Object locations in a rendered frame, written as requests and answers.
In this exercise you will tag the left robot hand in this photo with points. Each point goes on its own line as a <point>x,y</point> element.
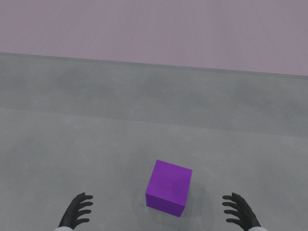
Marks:
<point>71,214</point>

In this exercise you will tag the right robot hand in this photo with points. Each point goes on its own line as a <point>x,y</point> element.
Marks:
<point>247,218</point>

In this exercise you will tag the carton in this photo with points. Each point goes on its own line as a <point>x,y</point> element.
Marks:
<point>168,188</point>

